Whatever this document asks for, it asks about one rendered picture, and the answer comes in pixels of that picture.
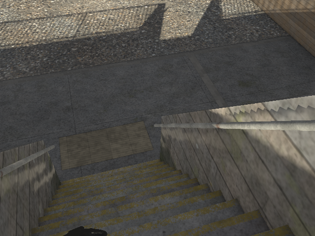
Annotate stairs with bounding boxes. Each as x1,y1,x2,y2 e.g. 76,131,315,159
31,159,294,236

